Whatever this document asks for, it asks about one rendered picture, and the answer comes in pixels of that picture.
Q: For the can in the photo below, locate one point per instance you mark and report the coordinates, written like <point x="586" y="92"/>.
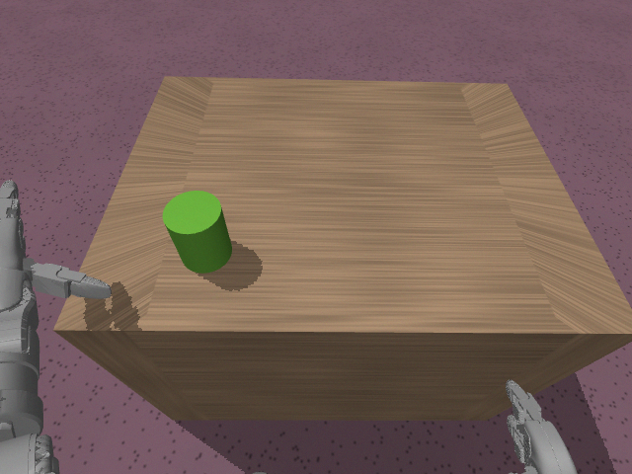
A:
<point x="196" y="224"/>

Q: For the left robot arm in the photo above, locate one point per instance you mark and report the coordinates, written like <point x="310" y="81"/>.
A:
<point x="22" y="449"/>

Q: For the right robot hand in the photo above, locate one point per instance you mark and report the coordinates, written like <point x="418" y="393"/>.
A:
<point x="537" y="443"/>

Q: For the left robot hand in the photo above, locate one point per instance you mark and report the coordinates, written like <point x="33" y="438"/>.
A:
<point x="48" y="278"/>

